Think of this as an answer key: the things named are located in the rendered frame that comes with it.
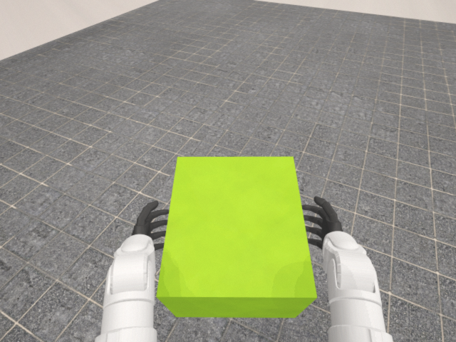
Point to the robot right forearm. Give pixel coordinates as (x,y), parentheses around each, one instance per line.
(353,292)

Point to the right robot hand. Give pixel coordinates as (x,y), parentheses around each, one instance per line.
(328,222)

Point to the carton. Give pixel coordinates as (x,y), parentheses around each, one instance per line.
(235,243)

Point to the left robot hand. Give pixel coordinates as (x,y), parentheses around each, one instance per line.
(145,226)

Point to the robot left forearm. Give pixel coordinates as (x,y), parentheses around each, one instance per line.
(129,299)

